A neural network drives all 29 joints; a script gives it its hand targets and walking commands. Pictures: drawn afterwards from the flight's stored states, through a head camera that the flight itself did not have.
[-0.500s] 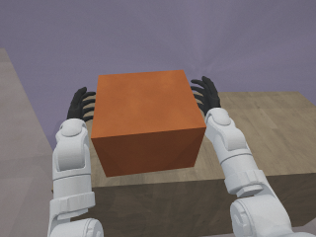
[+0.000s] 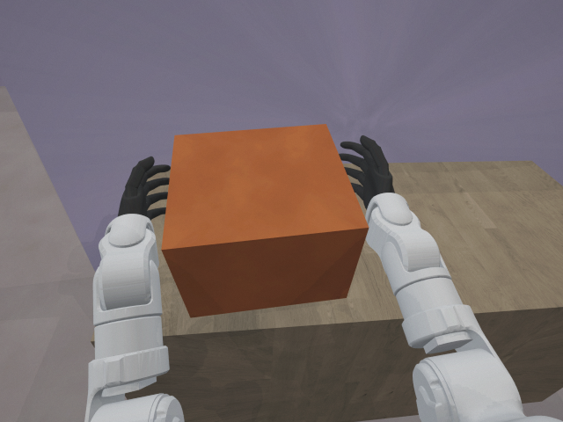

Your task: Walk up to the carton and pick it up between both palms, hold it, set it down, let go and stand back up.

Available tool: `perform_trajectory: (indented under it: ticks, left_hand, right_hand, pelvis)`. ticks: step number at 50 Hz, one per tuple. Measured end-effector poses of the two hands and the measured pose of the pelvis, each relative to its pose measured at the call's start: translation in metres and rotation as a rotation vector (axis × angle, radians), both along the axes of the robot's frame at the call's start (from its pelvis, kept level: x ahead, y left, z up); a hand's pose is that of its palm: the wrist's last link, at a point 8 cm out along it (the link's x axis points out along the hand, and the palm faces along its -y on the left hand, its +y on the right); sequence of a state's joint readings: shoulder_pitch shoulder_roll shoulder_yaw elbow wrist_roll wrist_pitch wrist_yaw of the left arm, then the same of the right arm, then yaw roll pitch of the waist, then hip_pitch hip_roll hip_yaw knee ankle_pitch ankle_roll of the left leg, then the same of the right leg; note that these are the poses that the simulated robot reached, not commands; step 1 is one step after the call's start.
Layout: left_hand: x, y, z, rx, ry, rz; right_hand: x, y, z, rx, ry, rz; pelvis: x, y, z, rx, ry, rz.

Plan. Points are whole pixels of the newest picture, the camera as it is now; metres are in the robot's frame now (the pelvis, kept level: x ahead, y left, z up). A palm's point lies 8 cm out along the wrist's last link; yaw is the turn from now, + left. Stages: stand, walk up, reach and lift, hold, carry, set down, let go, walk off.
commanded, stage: hold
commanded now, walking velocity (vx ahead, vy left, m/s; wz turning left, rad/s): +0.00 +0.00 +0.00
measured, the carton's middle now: (261, 217) +0.38 +0.02 +0.13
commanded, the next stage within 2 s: set down in 1.82 s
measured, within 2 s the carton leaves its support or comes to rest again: neither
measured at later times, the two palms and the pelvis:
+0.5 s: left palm (139, 216) +0.34 +0.18 +0.17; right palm (376, 193) +0.36 -0.15 +0.18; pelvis +0.00 +0.00 +0.00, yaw +0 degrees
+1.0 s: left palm (137, 212) +0.35 +0.18 +0.17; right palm (376, 187) +0.36 -0.15 +0.19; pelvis +0.00 +0.00 +0.00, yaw +0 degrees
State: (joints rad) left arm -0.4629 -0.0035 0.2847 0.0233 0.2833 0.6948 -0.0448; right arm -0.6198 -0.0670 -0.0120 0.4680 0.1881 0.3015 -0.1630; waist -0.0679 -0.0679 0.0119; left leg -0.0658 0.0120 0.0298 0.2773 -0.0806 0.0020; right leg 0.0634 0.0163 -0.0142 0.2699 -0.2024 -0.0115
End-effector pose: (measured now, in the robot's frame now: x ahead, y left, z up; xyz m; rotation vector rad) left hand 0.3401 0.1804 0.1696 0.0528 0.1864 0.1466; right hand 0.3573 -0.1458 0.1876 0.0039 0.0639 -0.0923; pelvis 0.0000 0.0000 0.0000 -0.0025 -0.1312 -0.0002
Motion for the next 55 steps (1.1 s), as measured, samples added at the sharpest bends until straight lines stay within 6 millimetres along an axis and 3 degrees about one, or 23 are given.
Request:
perform_trajectory:
  ticks: [43,55]
  left_hand:
    - [0.0027,-0.0004,-0.0027,-0.008,0.020,0.001]
    - [0.0064,-0.0002,0.0007,-0.004,0.004,-0.001]
  right_hand:
    - [0.0022,-0.0004,-0.0030,0.002,0.017,-0.004]
    - [0.0065,0.0001,0.0053,-0.006,-0.001,0.000]
  pelvis:
    - [-0.0008,-0.0023,-0.0001,0.003,0.004,0.001]
    - [0.0026,-0.0019,0.0000,0.001,0.003,0.003]
